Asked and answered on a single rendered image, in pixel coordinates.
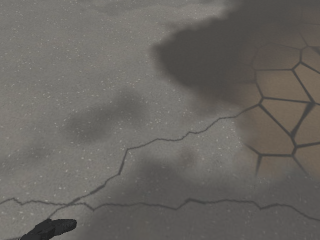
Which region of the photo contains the robot left hand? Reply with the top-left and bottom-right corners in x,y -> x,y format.
18,218 -> 77,240

